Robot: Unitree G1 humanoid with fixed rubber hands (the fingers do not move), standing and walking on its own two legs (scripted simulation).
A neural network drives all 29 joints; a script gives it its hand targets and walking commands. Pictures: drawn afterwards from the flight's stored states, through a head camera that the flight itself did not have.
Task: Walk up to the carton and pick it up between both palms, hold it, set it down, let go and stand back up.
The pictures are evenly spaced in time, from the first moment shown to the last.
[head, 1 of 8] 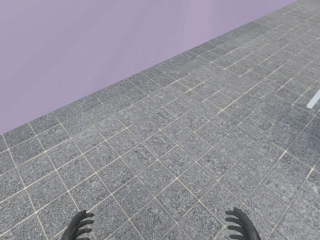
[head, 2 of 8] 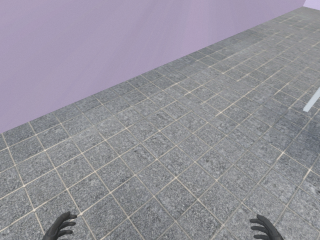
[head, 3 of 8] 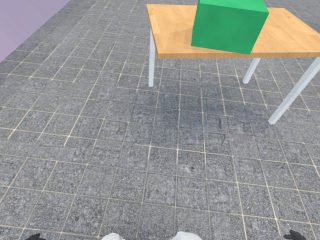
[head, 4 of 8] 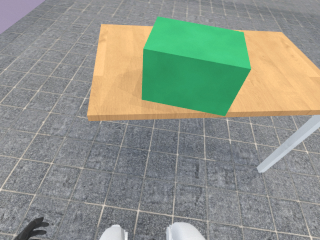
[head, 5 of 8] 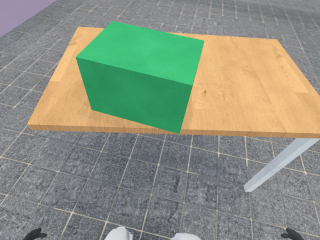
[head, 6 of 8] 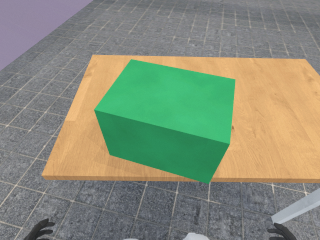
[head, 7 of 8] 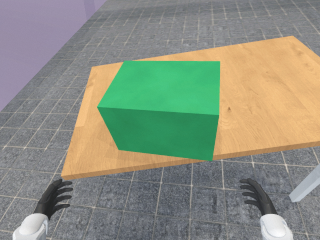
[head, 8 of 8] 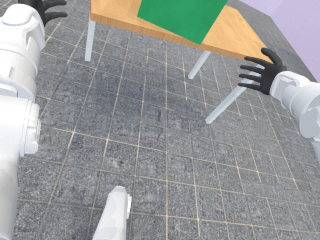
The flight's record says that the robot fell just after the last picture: yes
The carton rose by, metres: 0.00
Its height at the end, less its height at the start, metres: +0.00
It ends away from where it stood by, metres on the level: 0.00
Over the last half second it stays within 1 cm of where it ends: yes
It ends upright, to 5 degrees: yes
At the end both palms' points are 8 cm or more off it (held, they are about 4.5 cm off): yes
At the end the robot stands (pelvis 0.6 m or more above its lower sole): yes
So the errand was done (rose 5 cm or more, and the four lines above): no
